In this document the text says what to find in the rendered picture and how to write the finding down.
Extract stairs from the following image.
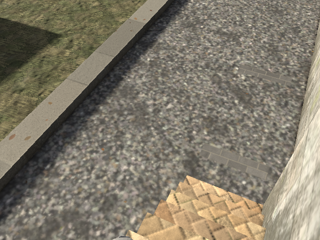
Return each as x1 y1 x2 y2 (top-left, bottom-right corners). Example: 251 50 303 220
126 175 266 240

